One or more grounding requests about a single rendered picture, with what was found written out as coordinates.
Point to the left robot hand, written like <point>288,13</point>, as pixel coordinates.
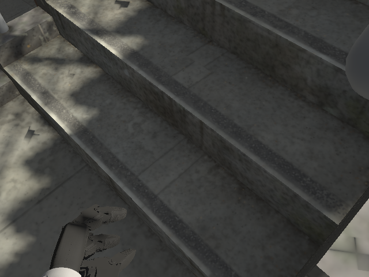
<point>75,244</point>

